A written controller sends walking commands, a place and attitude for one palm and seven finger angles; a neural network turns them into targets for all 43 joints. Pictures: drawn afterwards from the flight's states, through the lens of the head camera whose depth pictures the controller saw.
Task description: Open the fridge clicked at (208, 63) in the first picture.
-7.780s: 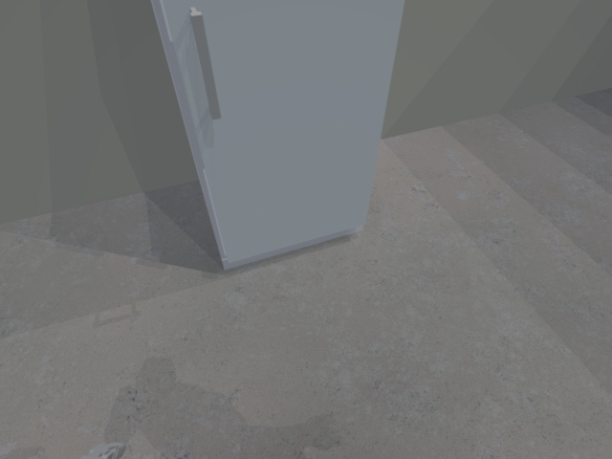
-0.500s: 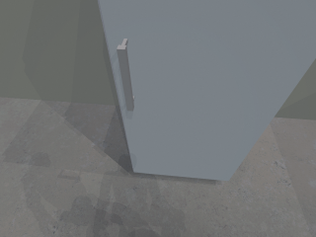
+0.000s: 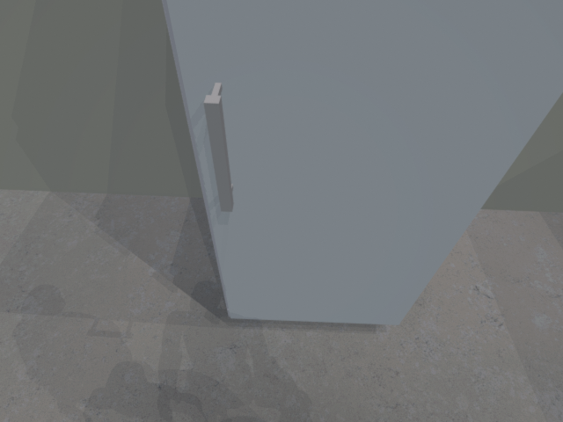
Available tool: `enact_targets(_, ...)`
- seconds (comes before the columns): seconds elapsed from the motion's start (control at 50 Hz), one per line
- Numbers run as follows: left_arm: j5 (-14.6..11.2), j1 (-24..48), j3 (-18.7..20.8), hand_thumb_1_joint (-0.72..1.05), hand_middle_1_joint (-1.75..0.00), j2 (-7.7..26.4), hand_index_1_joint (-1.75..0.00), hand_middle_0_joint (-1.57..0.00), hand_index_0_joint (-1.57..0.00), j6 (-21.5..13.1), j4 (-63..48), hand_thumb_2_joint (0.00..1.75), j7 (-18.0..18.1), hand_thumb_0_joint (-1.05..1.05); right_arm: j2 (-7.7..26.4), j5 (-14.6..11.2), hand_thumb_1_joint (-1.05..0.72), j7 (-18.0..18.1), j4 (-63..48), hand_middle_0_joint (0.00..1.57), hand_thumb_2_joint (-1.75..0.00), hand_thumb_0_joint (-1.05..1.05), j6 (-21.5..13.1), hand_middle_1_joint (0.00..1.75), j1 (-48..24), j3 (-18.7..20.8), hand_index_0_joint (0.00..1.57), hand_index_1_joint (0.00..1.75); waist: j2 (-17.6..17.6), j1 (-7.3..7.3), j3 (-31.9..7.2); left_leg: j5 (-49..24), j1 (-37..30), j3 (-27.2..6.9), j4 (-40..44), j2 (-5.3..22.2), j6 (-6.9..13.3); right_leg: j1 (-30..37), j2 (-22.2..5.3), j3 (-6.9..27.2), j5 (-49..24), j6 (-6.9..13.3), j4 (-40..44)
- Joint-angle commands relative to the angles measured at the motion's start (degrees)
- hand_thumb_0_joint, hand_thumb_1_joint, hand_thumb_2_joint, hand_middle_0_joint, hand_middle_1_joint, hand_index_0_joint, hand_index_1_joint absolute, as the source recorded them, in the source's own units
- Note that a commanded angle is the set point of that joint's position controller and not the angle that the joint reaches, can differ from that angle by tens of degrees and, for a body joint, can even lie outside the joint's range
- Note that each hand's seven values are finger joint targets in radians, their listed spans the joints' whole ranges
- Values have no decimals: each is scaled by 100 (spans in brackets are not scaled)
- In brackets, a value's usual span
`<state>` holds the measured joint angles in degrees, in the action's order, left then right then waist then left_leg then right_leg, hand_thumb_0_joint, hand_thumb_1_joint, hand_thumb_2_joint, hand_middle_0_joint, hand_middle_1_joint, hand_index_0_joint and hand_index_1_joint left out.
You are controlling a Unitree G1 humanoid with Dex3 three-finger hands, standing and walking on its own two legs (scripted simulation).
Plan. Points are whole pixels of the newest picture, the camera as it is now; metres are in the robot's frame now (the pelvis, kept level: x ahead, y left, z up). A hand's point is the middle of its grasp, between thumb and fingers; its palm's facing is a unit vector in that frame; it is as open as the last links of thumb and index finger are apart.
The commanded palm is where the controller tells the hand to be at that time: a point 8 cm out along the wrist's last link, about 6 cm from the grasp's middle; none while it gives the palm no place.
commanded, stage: come to a stop and stand still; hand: left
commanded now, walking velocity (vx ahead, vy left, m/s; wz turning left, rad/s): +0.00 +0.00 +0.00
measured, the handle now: (222, 153) +0.52 +0.14 +0.09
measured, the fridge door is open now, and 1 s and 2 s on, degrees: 0 0 0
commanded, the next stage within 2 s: look again from close up in 0.12 s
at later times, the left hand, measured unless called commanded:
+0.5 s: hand out of the picture +0.02 +0.18 -0.17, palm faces +0.04 -0.96 -0.27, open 7.4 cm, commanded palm none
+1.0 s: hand out of the picture -0.02 +0.23 -0.16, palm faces +0.01 -0.95 -0.32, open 7.4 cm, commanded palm none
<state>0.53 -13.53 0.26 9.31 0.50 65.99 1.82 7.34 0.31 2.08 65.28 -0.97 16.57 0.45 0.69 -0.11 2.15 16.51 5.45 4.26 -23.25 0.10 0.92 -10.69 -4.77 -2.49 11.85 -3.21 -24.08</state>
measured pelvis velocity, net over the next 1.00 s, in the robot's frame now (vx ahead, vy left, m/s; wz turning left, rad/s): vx -0.06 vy -0.02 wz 0.03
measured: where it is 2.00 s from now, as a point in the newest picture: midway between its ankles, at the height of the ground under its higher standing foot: outside the picture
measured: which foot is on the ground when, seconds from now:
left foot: down 0.00-1.00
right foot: down 0.00-1.00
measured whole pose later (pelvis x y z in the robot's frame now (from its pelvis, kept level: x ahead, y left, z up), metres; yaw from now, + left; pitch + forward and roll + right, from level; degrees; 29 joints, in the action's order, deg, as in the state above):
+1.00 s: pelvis -0.06 -0.02 +0.00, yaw +2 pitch -2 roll +0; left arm 0.9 -14.2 0.5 18.3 0.4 59.3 0.3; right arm 16.9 0.9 -0.5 60.4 0.2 16.1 1.2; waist 0.4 0.5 0.7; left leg 13.3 12.0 2.2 -27.7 0.8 0.1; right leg -15.2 -3.9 -3.6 8.1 -1.2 -25.7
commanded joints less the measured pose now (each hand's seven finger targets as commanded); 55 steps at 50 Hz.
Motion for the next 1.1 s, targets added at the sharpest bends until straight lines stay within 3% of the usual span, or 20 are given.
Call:
enact_targets(0.0, 5, -409, 106, 90, -30, 437, -30, -20, -20, -73, -118, 90, 41, 0, 650, 4, -90, 49, -112, 20, -90, 0, -91, 30, 404, 105, 20, 30, -185, -70, 104, -1988, 408, -483, 483, 709, -32, 359, -221, 85, -1168, 239, 122)
enact_targets(0.12, 6, -427, 102, 90, -30, 421, -30, -20, -20, -90, -129, 90, 50, 0, 564, 6, -90, 46, -46, 20, -90, 0, -80, 30, 491, 109, 20, 30, 19, -50, 169, -1649, 406, -448, 490, 687, -26, 298, -231, 125, -1148, 262, 178)
enact_targets(0.18, 2, -409, 103, 90, -30, 424, -30, -20, -20, -95, -134, 90, 47, 0, 546, 8, -90, 42, -22, 20, -90, 0, -75, 30, 496, 110, 20, 30, -38, -45, 185, -1375, 427, -444, 523, 673, -29, 268, -212, 170, -1010, 271, 235)
enact_targets(0.2, 99, -361, 81, 90, -30, 1471, -30, -20, -20, -269, -693, 90, 36, 0, 1409, 85, -90, -56, -768, 20, -90, 0, -88, 30, 91, 137, 20, 30, 279, 96, 640, -2066, 778, -610, 380, 404, -92, 109, -57, 55, -1690, 381, -171)
enact_targets(0.22, 78, -462, 261, 90, -30, 1046, -30, -20, -20, -273, -776, 90, 68, 0, 1313, 113, -90, 4, -860, 20, -90, 0, -260, 30, 271, 316, 20, 30, -343, 40, -496, -2806, 462, -642, -95, 567, -19, 406, -174, 130, -1528, 465, -782)
enact_targets(0.24, 77, -463, 308, 90, -30, 1011, -30, -20, -20, -269, -760, 90, 60, 0, 1237, 108, -90, 79, -776, 20, -90, 0, -280, 30, 258, 376, 20, 30, -595, 39, -954, -3404, 169, -601, -326, 625, 59, 365, -169, 101, -1895, 557, -900)
enact_targets(0.26, 51, -568, 209, 90, -30, 891, -30, -20, -20, -262, -795, 90, 58, 0, 1162, 75, -90, 107, -778, 20, -90, 0, -259, 30, 308, 317, 20, 30, -620, 27, -1113, -3488, 6, -572, -484, 665, 103, 353, -147, 113, -1830, 577, -769)
enact_targets(0.28, 59, -630, 228, 90, -30, 858, -30, -20, -20, -240, -858, 90, 54, 0, 1097, 59, -90, 108, -839, 20, -90, 0, -216, 30, 319, 337, 20, 30, -505, 33, -1043, -3056, 107, -514, -558, 637, 105, 302, -142, 120, -1769, 591, -657)
enact_targets(0.3, 69, -660, 237, 90, -30, 899, -30, -20, -20, -232, -922, 90, 48, 0, 1095, 66, -90, 88, -924, 20, -90, 0, -179, 30, 259, 327, 20, 30, 2, 12, -920, -2489, 349, -487, -695, 572, 118, 351, -192, 227, -1947, 602, -570)
enact_targets(0.34, 77, -455, 292, 90, -30, 1079, -30, -20, -20, -194, -1015, 90, 39, 0, 1141, 51, -90, 55, -1022, 20, -90, 0, -77, 30, 141, 370, 20, 30, 419, 81, -287, -1078, 838, -393, -566, 429, 93, 79, -342, 393, -1512, 640, -331)
enact_targets(0.38, 73, -299, 299, 90, -30, 1189, -30, -20, -20, -199, -1136, 90, 30, 0, 1204, 53, -90, 17, -1085, 20, -90, 0, -40, 30, 39, 372, 20, 30, 374, 113, 128, -666, 960, -402, -445, 410, 90, -294, -345, 498, -826, 650, -113)
enact_targets(0.42, 62, -177, 304, 90, -30, 1320, -30, -20, -20, -222, -1197, 90, 24, 0, 1296, 65, -90, -29, -1114, 20, -90, 0, -24, 30, -47, 357, 20, 30, 313, 122, 274, -485, 937, -417, -369, 411, 85, -464, -334, 556, -302, 643, 64)
enact_targets(0.52, 57, 20, 318, 90, -30, 1574, -30, -20, -20, -240, -1308, 90, -20, 0, 1600, 75, -90, -91, -1206, 20, -90, 0, -51, 30, -342, 344, 20, 30, -44, 61, 226, -290, 982, -539, -99, 487, 98, -411, -279, 615, 334, 574, 297)
enact_targets(0.68, 68, 232, 319, 90, -30, 1879, -30, -20, -20, -198, -1319, 90, -85, 0, 1927, 92, -90, -178, -1214, 20, -90, 0, -14, 30, -448, 331, 20, 30, 20, 47, 272, 789, 1279, -647, 288, 458, 76, -515, -306, 689, 1596, 462, 693)
enact_targets(0.78, 70, 221, 311, 90, -30, 1915, -30, -20, -20, -190, -1271, 90, -104, 0, 2010, 93, -90, -200, -1134, 20, -90, 0, -13, 30, -351, 327, 20, 30, 94, 50, 80, 853, 1312, -701, 312, 465, 80, -433, -325, 676, 1639, 445, 700)
enact_targets(0.9, 55, 142, 250, 90, -30, 1824, -30, -20, -20, -193, -1143, 90, -93, 0, 1995, 67, -90, -204, -969, 20, -90, 0, -57, 30, -282, 280, 20, 30, -35, 4, -45, 646, 1427, -883, 511, 597, 87, -49, -270, 500, 920, 428, 467)
enact_targets(0.98, 50, 55, 218, 90, -30, 1768, -30, -20, -20, -170, -1017, 90, -79, 0, 1985, 53, -90, -200, -852, 20, -90, 0, -52, 30, -283, 266, 20, 30, -185, -14, 118, 855, 1559, -968, 683, 630, 72, 13, -265, 438, 768, 391, 415)
enact_targets(1.08, 57, -66, 177, 90, -30, 1645, -30, -20, -20, -157, -889, 90, -58, 0, 1902, 40, -90, -186, -733, 20, -90, 0, -38, 30, -239, 249, 20, 30, -123, -16, 201, 790, 1545, -964, 737, 639, 67, 58, -249, 393, 519, 376, 377)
